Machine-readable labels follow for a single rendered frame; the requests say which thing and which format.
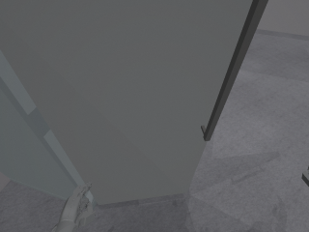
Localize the handle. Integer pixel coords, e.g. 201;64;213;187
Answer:
201;0;268;141

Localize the fridge door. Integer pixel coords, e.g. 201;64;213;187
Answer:
0;0;253;205

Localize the left robot forearm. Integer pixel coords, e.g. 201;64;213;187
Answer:
51;220;77;232

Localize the robot left hand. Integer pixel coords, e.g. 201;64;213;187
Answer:
59;182;96;229

